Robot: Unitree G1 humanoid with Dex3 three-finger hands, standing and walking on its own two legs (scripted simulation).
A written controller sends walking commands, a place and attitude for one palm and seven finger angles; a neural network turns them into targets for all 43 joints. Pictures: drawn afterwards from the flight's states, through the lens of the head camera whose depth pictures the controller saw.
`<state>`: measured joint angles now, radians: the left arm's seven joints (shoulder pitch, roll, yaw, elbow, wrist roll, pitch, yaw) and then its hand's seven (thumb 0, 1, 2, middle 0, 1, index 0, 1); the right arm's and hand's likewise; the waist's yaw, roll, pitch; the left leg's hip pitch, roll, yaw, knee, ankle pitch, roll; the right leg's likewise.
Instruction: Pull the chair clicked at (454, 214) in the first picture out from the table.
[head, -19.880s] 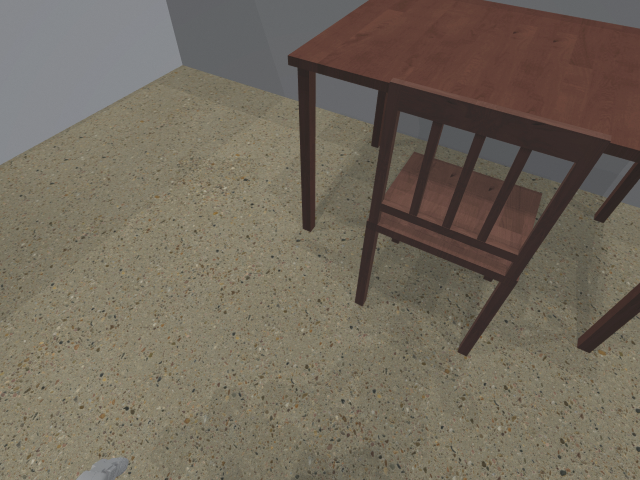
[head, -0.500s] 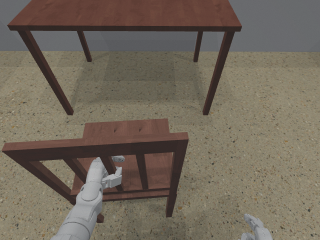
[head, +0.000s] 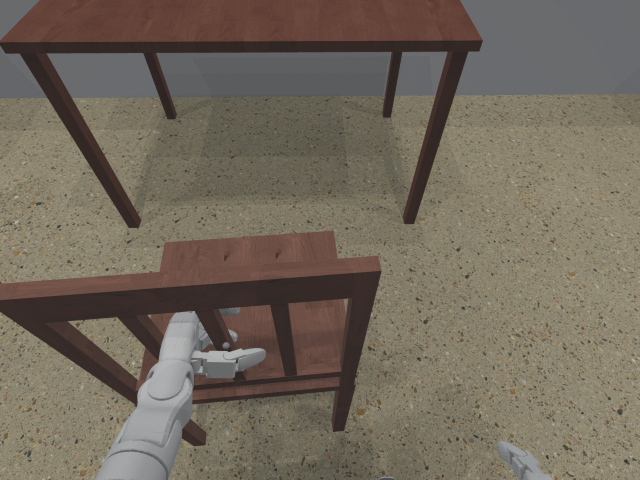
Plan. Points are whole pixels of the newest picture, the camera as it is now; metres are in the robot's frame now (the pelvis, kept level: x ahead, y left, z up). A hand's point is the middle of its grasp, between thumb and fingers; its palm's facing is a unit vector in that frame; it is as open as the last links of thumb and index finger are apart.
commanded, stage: open the thumb and straighten the fingers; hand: left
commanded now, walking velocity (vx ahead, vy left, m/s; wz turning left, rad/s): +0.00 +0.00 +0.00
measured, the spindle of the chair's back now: (225, 346) +0.32 +0.14 -0.09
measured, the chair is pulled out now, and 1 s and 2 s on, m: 0.56 0.56 0.56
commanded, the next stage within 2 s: draw the fingers out of the gap in 0.44 s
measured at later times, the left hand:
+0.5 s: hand (221, 344) +0.31 +0.14 -0.05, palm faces +0.01 -0.99 -0.15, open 17.3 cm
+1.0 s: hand (212, 396) +0.24 +0.14 -0.05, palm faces +0.01 -0.99 -0.15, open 17.5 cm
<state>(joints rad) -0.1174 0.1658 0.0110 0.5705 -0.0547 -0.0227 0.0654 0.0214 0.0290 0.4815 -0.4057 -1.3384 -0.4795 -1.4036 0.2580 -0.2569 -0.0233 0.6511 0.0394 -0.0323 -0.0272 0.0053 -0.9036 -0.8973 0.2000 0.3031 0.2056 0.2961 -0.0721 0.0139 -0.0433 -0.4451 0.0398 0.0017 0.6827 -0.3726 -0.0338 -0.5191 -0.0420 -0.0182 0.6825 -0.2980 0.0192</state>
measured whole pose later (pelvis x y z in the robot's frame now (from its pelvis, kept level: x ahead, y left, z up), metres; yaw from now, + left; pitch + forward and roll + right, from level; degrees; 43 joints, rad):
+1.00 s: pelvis +0.01 +0.00 -0.02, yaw +2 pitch +11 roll +0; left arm 0.27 0.18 -0.05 0.06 -0.07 0.15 0.04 -0.01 -0.54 0.20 -0.04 -0.02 0.00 0.00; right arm 0.24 -0.25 0.01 0.52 0.03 -0.08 -0.07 0.01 -0.90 -0.90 0.20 0.30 0.21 0.30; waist -0.05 0.04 -0.11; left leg -0.59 0.03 -0.04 0.88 -0.48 -0.04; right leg -0.64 -0.06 -0.05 0.87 -0.41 0.02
